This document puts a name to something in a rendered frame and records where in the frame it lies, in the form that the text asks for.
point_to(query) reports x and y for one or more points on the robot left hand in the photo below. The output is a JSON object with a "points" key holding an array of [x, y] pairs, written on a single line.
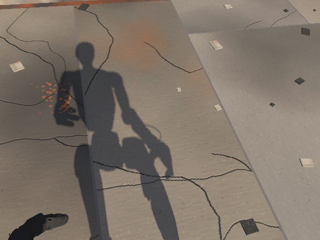
{"points": [[38, 224]]}

